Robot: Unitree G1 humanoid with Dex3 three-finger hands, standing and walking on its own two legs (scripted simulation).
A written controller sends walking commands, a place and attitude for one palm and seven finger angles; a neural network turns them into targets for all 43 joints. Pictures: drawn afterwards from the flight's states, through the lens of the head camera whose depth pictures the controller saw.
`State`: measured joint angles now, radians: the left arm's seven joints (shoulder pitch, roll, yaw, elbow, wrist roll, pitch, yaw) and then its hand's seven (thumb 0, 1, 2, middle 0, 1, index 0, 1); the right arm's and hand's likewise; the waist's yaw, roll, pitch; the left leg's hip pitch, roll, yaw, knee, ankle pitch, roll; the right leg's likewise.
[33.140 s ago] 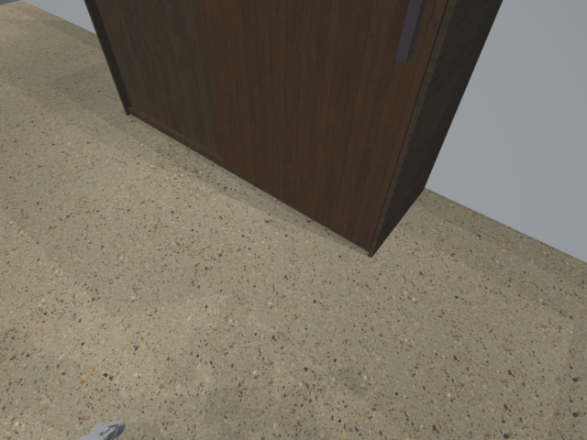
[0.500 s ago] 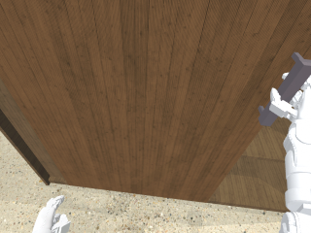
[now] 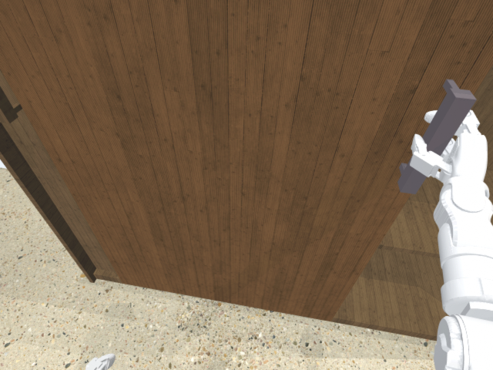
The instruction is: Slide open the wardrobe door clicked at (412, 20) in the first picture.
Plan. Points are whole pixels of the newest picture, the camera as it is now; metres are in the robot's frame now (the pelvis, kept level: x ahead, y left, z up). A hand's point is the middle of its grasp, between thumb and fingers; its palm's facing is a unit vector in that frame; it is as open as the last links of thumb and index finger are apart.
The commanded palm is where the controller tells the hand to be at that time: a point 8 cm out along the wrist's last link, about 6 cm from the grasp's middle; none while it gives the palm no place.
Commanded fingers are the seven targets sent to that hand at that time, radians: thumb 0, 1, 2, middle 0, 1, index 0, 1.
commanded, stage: stop walking and hold the door there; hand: right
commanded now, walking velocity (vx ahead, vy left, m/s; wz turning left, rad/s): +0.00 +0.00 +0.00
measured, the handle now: (427, 139) +0.47 -0.26 +0.18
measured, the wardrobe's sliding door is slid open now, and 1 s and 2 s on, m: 0.69 0.69 0.69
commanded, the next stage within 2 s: loosen the grip on the handle in 0.66 s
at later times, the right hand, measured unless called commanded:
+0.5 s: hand (419, 154) +0.42 -0.23 +0.18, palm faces +0.37 +0.91 -0.18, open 6.6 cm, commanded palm +0.39 -0.28 +0.16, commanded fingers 0.00 -0.90 -0.90 0.45 1.40 0.45 1.40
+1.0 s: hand (421, 150) +0.43 -0.24 +0.18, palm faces +0.38 +0.89 -0.25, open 8.8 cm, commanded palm +0.39 -0.28 +0.17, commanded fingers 0.00 0.55 -0.20 0.41 1.35 0.41 1.35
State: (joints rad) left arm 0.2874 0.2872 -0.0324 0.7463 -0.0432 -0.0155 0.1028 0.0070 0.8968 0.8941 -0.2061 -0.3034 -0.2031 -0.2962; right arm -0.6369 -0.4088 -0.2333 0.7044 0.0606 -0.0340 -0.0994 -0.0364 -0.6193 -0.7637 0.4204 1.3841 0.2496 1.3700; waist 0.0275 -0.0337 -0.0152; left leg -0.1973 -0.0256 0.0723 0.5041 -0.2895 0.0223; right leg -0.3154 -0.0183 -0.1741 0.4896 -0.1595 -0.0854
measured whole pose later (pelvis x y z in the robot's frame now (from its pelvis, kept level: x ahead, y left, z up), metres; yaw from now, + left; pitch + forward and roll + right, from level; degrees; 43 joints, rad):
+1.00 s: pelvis -0.01 +0.02 +0.00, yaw -1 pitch +0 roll +1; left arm 0.31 0.26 0.00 0.69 0.00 -0.10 0.03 0.00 0.90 0.89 -0.20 -0.30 -0.20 -0.30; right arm -0.79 -0.48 -0.29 0.81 -0.08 0.01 -0.07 -0.03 -0.17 -0.60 0.45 1.39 0.41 1.39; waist 0.04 0.01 0.01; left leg -0.25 -0.05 0.11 0.51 -0.27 0.07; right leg -0.38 -0.04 -0.14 0.50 -0.14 -0.05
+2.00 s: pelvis -0.02 +0.02 -0.02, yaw +3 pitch +3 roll +2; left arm 0.32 0.27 -0.03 0.74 -0.03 0.01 0.09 0.00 0.90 0.89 -0.20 -0.30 -0.20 -0.30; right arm -0.86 -0.64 -0.41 1.06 -0.06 -0.10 0.04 -0.02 0.55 -0.20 0.64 1.24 0.60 1.27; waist 0.08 -0.02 -0.05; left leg -0.40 -0.10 0.07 0.62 -0.29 0.05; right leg -0.54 -0.01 -0.03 0.67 -0.24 -0.04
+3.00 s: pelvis +0.02 -0.06 +0.00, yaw +5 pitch -2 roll +3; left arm 0.14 0.24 -0.05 0.65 -0.03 -0.17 0.10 0.01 0.90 0.89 -0.20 -0.30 -0.20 -0.30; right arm -0.07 -0.37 -0.32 -0.11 0.12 0.20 -0.10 -0.02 0.54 -0.20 0.25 1.15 0.26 1.15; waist -0.06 -0.04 -0.05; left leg -0.17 -0.01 -0.01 0.48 -0.26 0.03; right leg -0.28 0.11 -0.04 0.47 -0.16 -0.14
